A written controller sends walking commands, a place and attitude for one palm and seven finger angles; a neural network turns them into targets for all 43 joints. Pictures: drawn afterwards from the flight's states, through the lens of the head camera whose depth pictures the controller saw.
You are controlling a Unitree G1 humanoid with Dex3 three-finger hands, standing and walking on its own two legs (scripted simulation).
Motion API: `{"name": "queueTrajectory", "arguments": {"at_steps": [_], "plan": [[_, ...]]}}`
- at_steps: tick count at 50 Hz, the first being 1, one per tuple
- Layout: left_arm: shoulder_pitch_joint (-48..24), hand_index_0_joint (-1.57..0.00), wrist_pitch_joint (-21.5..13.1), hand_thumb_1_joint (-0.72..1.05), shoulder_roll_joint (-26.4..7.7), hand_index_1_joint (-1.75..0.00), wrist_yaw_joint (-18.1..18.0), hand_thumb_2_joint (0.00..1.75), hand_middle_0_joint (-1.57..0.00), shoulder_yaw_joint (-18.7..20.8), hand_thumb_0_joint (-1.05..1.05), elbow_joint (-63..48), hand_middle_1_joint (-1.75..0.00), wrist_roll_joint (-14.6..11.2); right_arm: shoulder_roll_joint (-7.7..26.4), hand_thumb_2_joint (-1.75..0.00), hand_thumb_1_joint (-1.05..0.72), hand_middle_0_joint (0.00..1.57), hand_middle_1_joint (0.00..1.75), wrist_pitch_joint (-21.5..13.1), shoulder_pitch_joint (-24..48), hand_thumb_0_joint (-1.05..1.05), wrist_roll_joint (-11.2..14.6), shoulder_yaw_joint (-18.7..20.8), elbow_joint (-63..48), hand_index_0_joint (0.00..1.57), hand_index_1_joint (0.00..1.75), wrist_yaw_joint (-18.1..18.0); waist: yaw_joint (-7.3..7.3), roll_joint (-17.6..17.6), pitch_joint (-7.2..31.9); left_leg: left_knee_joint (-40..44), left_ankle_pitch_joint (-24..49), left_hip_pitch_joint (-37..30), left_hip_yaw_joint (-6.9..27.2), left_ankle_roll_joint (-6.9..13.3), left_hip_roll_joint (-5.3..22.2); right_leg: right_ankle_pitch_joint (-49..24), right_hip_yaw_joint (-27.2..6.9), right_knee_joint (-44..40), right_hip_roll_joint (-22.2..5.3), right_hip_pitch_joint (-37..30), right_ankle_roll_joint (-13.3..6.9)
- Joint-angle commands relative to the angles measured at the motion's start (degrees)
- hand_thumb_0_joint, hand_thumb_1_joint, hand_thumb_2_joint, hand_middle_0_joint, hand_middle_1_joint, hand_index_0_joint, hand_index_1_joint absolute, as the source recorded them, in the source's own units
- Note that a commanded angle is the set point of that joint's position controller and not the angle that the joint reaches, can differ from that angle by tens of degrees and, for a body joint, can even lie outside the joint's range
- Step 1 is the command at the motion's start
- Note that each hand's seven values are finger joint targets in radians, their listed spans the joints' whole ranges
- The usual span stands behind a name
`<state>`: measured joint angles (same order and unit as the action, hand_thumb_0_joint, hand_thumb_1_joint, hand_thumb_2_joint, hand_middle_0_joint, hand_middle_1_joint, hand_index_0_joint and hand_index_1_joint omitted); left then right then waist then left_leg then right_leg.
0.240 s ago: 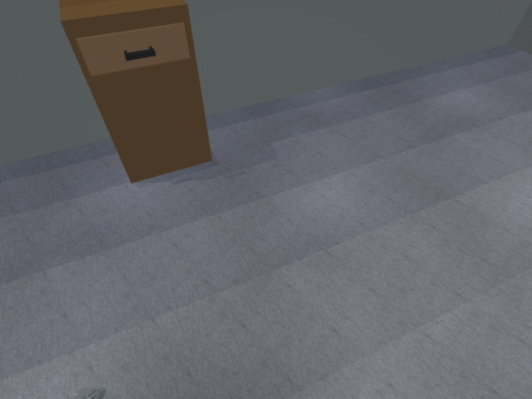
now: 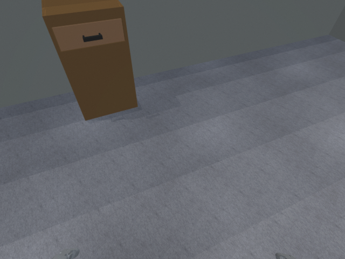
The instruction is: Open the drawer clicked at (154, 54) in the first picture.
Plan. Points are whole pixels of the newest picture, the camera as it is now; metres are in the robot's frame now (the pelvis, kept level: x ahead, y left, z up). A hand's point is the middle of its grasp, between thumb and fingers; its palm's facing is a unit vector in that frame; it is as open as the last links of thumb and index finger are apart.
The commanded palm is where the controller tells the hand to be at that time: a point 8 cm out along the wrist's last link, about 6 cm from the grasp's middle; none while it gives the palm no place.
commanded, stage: stand and wait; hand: left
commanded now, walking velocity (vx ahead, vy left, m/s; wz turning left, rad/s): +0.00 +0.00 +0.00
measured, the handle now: (92, 36) +1.32 +0.59 -0.09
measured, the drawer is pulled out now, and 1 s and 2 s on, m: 0.00 0.00 0.00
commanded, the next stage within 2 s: look at it before walking up in 0.58 s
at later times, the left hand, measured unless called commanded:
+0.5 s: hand out of the picture +0.06 +0.24 -0.15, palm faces -0.01 -0.94 -0.34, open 7.4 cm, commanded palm none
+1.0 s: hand out of the picture +0.05 +0.24 -0.15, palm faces -0.02 -0.95 -0.32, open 7.4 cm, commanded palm none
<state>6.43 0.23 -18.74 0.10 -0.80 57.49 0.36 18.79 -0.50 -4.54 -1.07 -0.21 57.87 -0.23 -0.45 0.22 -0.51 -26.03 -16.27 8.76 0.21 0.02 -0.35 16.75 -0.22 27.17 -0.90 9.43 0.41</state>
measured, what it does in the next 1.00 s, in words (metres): stands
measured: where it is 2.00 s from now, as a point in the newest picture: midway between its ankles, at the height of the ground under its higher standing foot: outside the picture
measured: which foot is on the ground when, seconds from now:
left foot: down 0.00-1.00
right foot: down 0.00-1.00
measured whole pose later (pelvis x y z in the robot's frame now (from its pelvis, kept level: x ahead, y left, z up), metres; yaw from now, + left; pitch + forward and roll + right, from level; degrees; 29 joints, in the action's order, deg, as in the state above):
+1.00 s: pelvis -0.02 -0.01 +0.01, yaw +0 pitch -2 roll +0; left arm 8.3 0.0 -19.1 0.3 -0.5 62.1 0.4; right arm 19.2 -0.5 -7.3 -0.6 -0.2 63.9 -0.1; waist -0.3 0.2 -1.6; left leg -21.3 -12.0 7.5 0.3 -0.6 0.5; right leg 12.3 -0.1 22.1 -0.1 8.1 -0.1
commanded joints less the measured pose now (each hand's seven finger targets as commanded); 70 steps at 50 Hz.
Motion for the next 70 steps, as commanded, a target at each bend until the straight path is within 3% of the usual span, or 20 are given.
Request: {"name": "queueTrajectory", "arguments": {"at_steps": [1,32,39,52,65,66,67,68,70], "plan": [[-1.7,-0.2,-1.4,0.9,-12.2,-0.3,-1.1,0.9,-0.2,3.0,0.0,-3.5,-0.3,0.2,11.6,-0.9,-0.9,0.2,0.3,-1.5,2.3,0.0,0.2,2.7,-3.1,0.2,0.3,-0.9,0.36,0.0,4.7,3.2,19.6,-1.8,4.1,2.2,6.5,-18.9,-4.3,-3.6,-5.9,-2.0,-2.4],[-1.0,-0.2,-1.6,0.9,-12.3,-0.3,-0.9,0.9,-0.2,2.7,0.0,0.6,-0.3,0.2,12.0,-0.9,-0.9,0.2,0.3,-1.4,0.7,0.0,0.6,2.1,1.9,0.2,0.3,-0.7,0.29,0.8,1.4,7.4,13.0,-1.3,5.0,1.7,6.9,-12.7,-5.7,-8.4,-6.0,-1.4,-2.2],[-0.8,-0.2,-1.5,0.9,-12.1,-0.3,-0.8,0.9,-0.2,2.6,0.0,0.6,-0.3,0.3,11.8,-0.9,-0.9,0.2,0.3,-1.3,0.6,0.0,0.6,2.1,2.0,0.2,0.3,-0.5,0.18,-0.3,0.5,8.3,9.5,-0.6,5.3,1.7,6.9,-7.7,-6.0,-9.4,-5.8,0.0,-2.0],[-0.3,-0.2,-1.7,0.9,-12.1,-0.3,-0.8,0.9,-0.2,2.5,0.0,1.0,-0.3,0.2,11.9,-0.9,-0.9,0.2,0.3,-1.5,0.3,0.0,0.6,2.1,2.4,0.2,0.3,-0.6,0.3,0.1,2.3,7.7,13.5,-1.9,5.2,1.6,7.1,-13.3,-5.8,-8.8,-6.1,-1.6,-2.2],[-0.1,-0.2,-1.7,0.9,-12.1,-0.3,-0.8,0.9,-0.2,2.4,0.0,1.2,-0.3,0.3,12.0,-0.9,-0.9,0.2,0.3,-1.4,0.5,0.0,0.7,2.1,2.5,0.2,0.3,-0.5,0.2,0.0,1.8,8.2,12.5,-2.0,5.3,1.7,7.2,-11.8,-5.9,-9.4,-6.0,-1.1,-2.0],[2.3,-0.2,-1.2,0.9,-7.4,-0.3,-1.0,0.9,-0.2,1.5,0.0,2.5,-0.3,0.2,7.1,-0.9,-0.9,0.2,0.3,-1.0,-1.4,0.0,0.4,0.9,3.6,0.2,0.3,-0.3,0.27,0.3,3.6,7.6,10.7,-2.4,4.4,1.1,7.1,-9.3,-5.3,-9.4,-6.1,-2.1,-1.3],[4.6,-0.2,-0.6,0.9,-5.0,-0.3,-1.0,0.9,-0.2,0.9,0.0,3.3,-0.3,0.3,4.4,-0.9,-0.9,0.2,0.3,-0.3,-3.3,0.0,0.2,0.2,4.3,0.2,0.3,-0.1,0.09,0.7,2.4,6.8,4.3,-1.4,3.6,0.6,6.3,-1.1,-5.5,-9.4,-5.7,-1.1,-1.0],[6.3,-0.2,-0.3,0.9,-4.8,-0.3,-0.9,0.9,-0.2,1.0,0.0,3.6,-0.3,0.6,4.0,-0.9,-0.9,0.2,0.3,0.1,-4.9,0.0,0.0,0.4,4.4,0.2,0.3,0.0,-0.06,1.8,1.5,5.8,-2.4,0.2,3.3,0.9,5.5,6.5,-6.3,-9.9,-5.5,-0.1,-1.4],[7.8,-0.2,0.2,0.9,-5.8,-0.3,-0.3,0.9,-0.2,1.7,0.0,3.2,-0.3,0.9,3.8,-0.9,-0.9,0.2,0.3,0.5,-5.7,0.0,-0.5,0.8,4.1,0.2,0.3,0.2,-0.52,3.8,-4.5,4.0,-13.1,7.5,2.8,1.1,3.9,18.0,-9.1,-11.7,-6.0,2.6,-2.7]]}}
